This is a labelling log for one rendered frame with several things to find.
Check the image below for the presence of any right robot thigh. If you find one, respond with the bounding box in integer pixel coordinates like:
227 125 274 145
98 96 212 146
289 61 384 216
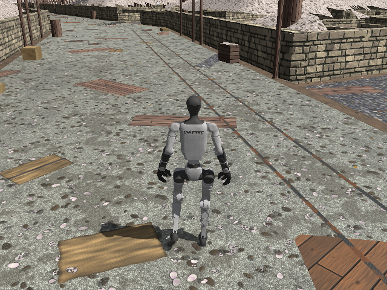
200 168 215 211

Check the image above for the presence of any robot left hand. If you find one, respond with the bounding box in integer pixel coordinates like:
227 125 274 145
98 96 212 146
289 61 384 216
157 169 171 182

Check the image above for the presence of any left robot upper arm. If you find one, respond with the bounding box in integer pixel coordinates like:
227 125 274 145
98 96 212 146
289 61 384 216
164 121 181 155

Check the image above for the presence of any right robot upper arm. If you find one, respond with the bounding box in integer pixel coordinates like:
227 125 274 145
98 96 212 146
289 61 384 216
206 122 223 156

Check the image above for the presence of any left robot forearm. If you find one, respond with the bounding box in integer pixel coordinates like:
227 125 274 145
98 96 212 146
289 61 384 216
158 146 171 171

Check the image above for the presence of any robot left shin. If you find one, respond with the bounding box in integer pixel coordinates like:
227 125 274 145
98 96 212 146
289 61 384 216
172 192 181 233

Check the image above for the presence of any robot right hand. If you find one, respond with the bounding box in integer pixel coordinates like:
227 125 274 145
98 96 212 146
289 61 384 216
218 171 232 185

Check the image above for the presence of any right robot forearm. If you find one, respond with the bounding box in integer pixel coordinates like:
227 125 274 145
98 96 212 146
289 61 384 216
217 146 230 173

